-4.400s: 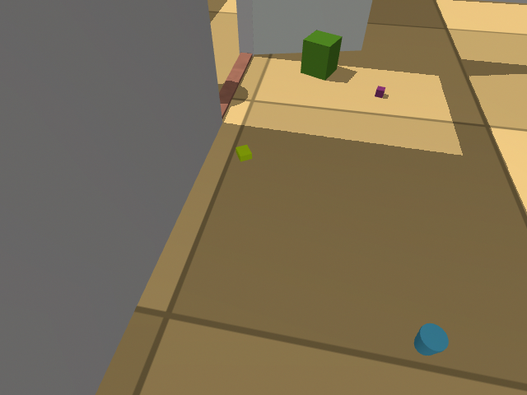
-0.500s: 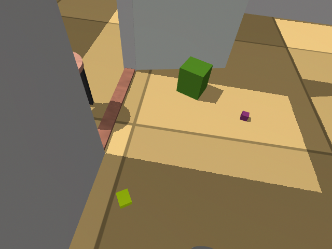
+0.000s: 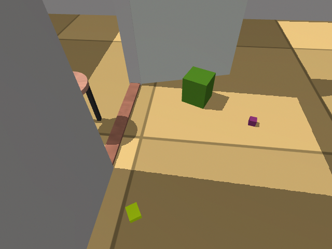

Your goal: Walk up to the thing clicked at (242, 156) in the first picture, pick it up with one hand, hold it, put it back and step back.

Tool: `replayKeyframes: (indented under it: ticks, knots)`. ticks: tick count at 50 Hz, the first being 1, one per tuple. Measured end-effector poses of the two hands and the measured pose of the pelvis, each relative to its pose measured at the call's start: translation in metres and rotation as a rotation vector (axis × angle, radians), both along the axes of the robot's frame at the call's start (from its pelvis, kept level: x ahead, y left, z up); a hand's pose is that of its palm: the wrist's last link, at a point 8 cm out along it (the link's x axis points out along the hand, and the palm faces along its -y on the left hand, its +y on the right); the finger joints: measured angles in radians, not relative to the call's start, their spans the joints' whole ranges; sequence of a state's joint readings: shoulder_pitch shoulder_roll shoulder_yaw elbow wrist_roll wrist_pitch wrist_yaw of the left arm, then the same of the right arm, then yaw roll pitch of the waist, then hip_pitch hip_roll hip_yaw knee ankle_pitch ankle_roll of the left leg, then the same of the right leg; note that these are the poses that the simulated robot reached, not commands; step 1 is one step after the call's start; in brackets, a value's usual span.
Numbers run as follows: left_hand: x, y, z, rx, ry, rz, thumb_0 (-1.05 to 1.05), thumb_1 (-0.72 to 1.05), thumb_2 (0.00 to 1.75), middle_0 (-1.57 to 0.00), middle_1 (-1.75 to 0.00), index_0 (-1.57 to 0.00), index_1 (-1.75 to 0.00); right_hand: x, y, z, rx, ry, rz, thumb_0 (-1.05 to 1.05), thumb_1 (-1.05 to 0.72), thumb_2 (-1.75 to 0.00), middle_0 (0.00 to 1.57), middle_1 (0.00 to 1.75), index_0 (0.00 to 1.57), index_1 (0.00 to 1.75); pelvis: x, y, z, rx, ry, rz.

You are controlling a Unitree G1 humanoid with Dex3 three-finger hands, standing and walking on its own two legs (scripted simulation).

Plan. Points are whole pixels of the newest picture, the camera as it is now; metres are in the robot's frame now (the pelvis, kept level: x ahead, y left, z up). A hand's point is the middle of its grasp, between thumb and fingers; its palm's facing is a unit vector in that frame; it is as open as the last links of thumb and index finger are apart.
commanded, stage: walk up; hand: left
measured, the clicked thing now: (133, 212) +0.46 +0.22 -0.75
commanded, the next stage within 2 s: stand in 0.84 s
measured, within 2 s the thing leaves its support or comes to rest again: neither
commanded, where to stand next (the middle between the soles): +0.09 +0.01 m, yaw +1 degrees
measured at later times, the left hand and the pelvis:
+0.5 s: hand out of the picture +0.09 +0.26 -0.15, palm faces -0.02 -0.94 -0.33, open 7.4 cm; pelvis +0.02 +0.01 +0.01, yaw +0 degrees
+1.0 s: hand out of the picture +0.11 +0.26 -0.14, palm faces -0.01 -0.94 -0.34, open 7.4 cm; pelvis +0.03 +0.00 +0.01, yaw +1 degrees
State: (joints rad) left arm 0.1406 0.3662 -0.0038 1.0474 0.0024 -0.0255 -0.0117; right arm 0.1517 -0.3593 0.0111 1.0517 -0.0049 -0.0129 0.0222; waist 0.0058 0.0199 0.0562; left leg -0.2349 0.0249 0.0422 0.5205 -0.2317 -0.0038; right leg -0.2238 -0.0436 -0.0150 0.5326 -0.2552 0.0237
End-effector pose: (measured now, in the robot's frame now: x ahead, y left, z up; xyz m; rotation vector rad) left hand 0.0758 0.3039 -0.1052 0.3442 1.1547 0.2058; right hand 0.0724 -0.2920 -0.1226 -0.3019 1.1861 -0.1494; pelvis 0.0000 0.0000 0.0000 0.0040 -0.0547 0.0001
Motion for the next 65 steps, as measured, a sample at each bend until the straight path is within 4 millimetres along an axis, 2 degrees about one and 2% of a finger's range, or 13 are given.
replayKeyframes:
  ticks: [5, 10, 18, 35, 52, 65]
  knots:
    - [0.016, -0.006, -0.002, -0.033, -0.010, -0.011, 0.00, 0.90, 0.90, -0.20, -0.30, -0.20, -0.30, -0.007, -0.003, 0.008, -0.022, 0.034, -0.014, 0.01, -0.90, -0.90, 0.20, 0.30, 0.20, 0.30, 0.003, 0.001, 0.005, -0.005, 0.006, 0.000]
    - [0.021, -0.009, -0.005, -0.053, 0.006, -0.012, 0.00, 0.90, 0.90, -0.20, -0.30, -0.20, -0.30, -0.006, -0.008, 0.016, -0.047, 0.046, -0.030, 0.01, -0.90, -0.90, 0.20, 0.30, 0.20, 0.30, 0.008, 0.002, 0.008, -0.008, 0.010, 0.000]
    - [0.018, -0.007, -0.006, -0.054, 0.048, 0.003, 0.00, 0.90, 0.90, -0.20, -0.30, -0.20, -0.30, 0.007, -0.010, 0.020, -0.059, 0.041, -0.038, 0.01, -0.90, -0.90, 0.20, 0.30, 0.20, 0.30, 0.014, 0.004, 0.011, -0.010, 0.014, 0.002]
    - [0.013, 0.002, -0.001, -0.028, 0.087, 0.042, 0.00, 0.90, 0.90, -0.20, -0.30, -0.20, -0.30, 0.037, 0.006, 0.015, -0.017, 0.023, -0.023, 0.01, -0.90, -0.90, 0.20, 0.30, 0.20, 0.30, 0.027, 0.006, 0.013, -0.009, 0.021, 0.011]
    - [0.027, -0.003, -0.002, -0.035, 0.075, 0.037, 0.00, 0.90, 0.90, -0.20, -0.30, -0.20, -0.30, 0.043, 0.001, 0.019, -0.035, 0.025, -0.023, 0.01, -0.90, -0.90, 0.20, 0.30, 0.20, 0.30, 0.032, 0.004, 0.015, -0.005, 0.027, 0.016]
    - [0.027, -0.006, 0.000, -0.034, 0.075, 0.037, 0.00, 0.90, 0.90, -0.20, -0.30, -0.20, -0.30, 0.043, -0.004, 0.018, -0.038, 0.032, -0.019, 0.01, -0.90, -0.90, 0.20, 0.30, 0.20, 0.30, 0.035, 0.001, 0.015, -0.006, 0.029, 0.018]
